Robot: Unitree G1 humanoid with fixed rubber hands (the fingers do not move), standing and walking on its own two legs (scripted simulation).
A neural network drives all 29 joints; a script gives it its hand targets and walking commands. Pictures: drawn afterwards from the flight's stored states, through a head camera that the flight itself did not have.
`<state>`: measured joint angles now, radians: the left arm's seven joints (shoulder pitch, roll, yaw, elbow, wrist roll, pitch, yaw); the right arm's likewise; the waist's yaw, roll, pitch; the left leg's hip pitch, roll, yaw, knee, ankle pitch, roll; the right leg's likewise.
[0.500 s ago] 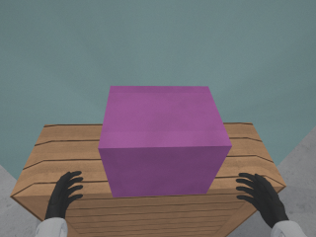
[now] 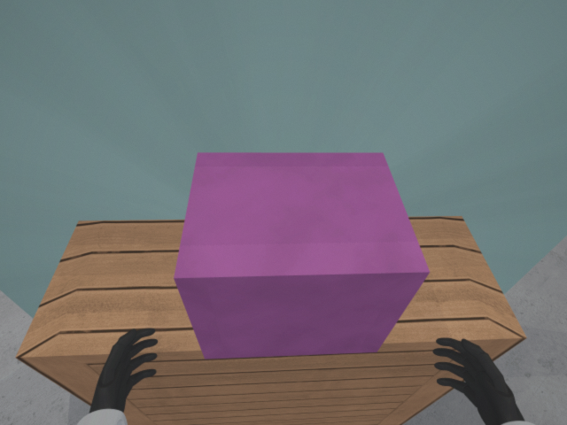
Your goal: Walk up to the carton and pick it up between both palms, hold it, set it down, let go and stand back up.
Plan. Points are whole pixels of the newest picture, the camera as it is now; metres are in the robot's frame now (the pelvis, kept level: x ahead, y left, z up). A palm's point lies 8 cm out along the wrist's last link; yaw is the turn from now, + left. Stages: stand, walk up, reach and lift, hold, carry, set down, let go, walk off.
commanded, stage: set down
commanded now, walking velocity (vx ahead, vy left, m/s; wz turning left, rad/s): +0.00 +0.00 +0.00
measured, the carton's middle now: (292, 258) +0.37 +0.00 +0.05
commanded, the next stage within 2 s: let go in 0.88 s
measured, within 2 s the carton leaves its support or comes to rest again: neither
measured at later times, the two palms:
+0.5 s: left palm (111, 400) +0.19 +0.23 -0.01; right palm (468, 415) +0.17 -0.24 -0.05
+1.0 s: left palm (110, 399) +0.19 +0.23 -0.01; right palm (461, 418) +0.17 -0.24 -0.07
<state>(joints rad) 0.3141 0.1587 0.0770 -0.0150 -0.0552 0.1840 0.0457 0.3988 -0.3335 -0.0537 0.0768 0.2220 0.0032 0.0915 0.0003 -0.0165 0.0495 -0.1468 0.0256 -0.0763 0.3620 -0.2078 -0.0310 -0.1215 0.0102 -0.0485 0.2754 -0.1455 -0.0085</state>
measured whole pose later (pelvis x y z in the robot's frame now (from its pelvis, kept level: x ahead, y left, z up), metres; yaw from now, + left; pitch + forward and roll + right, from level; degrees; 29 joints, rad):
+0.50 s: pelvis +0.00 +0.00 +0.00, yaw +0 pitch -1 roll -1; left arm 0.27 0.17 0.07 0.16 -0.06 0.07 -0.03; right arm 0.30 -0.24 -0.05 0.35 0.08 -0.05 0.01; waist 0.02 0.04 0.04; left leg -0.13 0.02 -0.08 0.36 -0.21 -0.03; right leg -0.12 0.01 -0.05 0.32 -0.17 -0.01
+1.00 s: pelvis -0.01 -0.01 +0.00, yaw +0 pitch -3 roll +0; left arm 0.17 0.20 0.07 0.31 -0.06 0.06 -0.07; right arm 0.19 -0.21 -0.05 0.53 0.02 -0.05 -0.02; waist 0.03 0.05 0.03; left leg -0.11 0.02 -0.08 0.36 -0.20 -0.03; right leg -0.12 0.01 -0.05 0.35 -0.18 -0.01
